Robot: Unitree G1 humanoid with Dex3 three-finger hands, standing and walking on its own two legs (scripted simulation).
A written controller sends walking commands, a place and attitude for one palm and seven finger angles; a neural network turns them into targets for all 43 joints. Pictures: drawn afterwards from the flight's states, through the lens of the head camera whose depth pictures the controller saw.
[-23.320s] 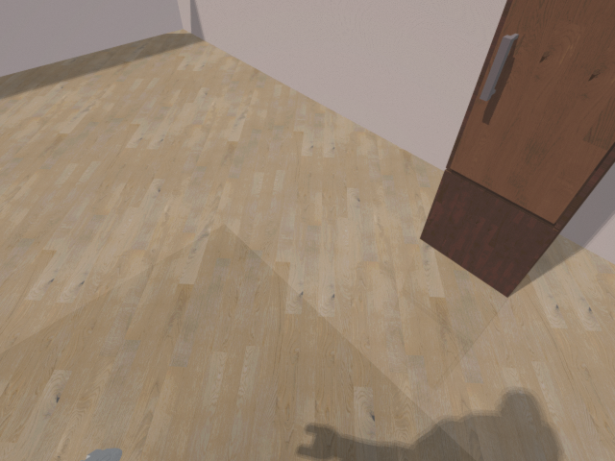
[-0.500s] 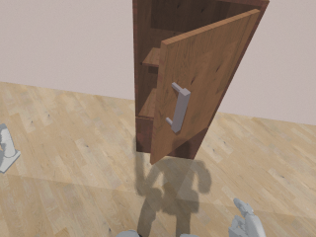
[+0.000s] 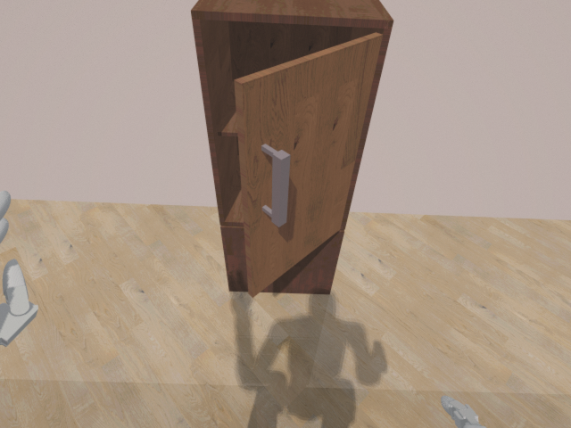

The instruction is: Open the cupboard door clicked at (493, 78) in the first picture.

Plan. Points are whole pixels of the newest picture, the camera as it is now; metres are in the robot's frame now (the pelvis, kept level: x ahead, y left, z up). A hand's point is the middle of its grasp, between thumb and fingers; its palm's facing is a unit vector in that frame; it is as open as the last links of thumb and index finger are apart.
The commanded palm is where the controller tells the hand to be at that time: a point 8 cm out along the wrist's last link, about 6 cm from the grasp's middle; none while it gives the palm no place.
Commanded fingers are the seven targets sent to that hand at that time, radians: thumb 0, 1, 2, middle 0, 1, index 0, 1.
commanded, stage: stop stepping back and stand still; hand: left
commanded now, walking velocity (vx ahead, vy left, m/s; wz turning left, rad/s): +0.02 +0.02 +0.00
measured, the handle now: (273, 186) +0.54 +0.06 +0.05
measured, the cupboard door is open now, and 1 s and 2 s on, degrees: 45 45 45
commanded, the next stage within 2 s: let the arm hang, fingers relaxed in 0.62 s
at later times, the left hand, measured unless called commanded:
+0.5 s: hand out of the picture +0.12 +0.29 +0.16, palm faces +0.50 -0.78 -0.37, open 7.4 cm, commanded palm +0.06 +0.32 +0.19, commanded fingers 0.00 0.90 0.90 -0.20 -0.30 -0.20 -0.30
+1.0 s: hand out of the picture -0.02 +0.21 -0.16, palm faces +0.02 -0.98 -0.20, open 7.4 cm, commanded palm none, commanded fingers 0.00 0.90 0.90 -0.20 -0.30 -0.20 -0.30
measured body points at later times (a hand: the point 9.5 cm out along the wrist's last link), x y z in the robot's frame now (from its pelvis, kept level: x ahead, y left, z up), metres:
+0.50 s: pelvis -0.07 +0.02 +0.00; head -0.09 +0.02 +0.45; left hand +0.09 +0.33 +0.18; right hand +0.08 -0.21 -0.09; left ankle +0.03 +0.10 -0.73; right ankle -0.10 -0.09 -0.73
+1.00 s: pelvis -0.09 +0.02 +0.00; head -0.08 +0.03 +0.45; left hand -0.02 +0.26 -0.14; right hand +0.02 -0.26 -0.12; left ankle -0.02 +0.12 -0.73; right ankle -0.10 -0.07 -0.73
